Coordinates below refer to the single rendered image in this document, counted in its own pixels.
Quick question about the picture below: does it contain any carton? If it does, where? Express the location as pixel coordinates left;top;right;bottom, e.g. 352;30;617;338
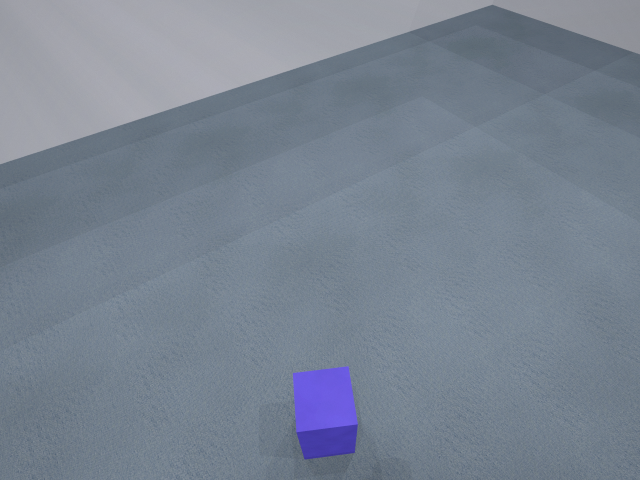
293;366;358;459

